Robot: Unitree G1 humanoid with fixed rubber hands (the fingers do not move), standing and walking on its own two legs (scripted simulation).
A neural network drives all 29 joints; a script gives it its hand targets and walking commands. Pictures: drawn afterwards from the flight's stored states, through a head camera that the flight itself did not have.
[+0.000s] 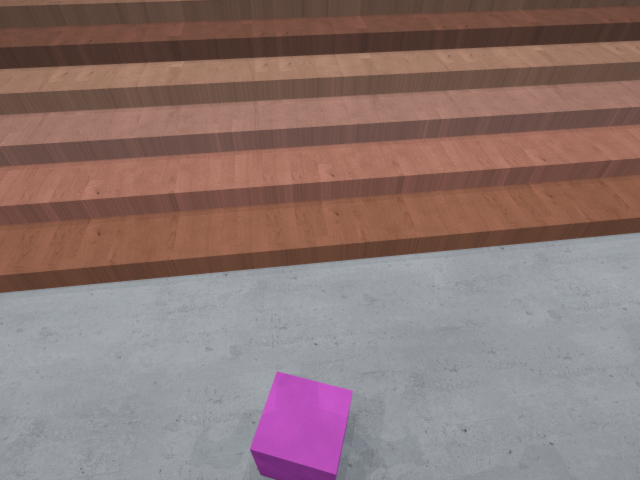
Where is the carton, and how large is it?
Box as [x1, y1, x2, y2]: [250, 371, 352, 479]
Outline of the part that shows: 277,371 250,447 250,450 260,474 275,479 335,479 352,391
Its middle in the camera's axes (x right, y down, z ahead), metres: -0.04 +0.52 +1.06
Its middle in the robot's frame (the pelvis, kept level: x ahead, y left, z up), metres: +0.40 +0.05 -0.66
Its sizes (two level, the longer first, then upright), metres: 0.210 0.200 0.250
